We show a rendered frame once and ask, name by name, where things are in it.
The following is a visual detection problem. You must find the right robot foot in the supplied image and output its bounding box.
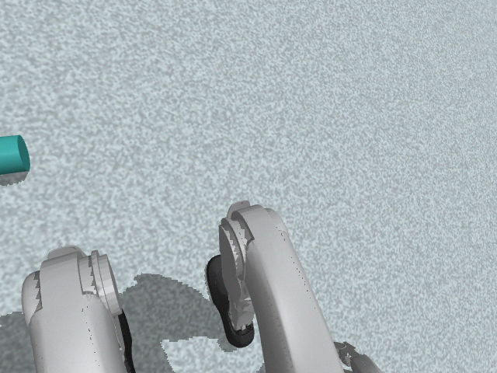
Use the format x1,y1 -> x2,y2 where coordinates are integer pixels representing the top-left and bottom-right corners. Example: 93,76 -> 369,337
207,255 -> 254,348

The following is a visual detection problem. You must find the can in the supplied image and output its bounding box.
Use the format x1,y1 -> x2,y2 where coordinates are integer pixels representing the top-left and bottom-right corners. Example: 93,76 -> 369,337
0,135 -> 30,175

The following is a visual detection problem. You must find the left robot foot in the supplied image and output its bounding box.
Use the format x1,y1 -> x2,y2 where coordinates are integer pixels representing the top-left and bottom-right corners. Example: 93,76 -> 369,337
118,309 -> 136,373

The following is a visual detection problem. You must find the right robot hand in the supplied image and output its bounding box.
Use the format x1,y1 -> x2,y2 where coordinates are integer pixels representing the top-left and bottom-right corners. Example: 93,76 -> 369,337
334,342 -> 382,373

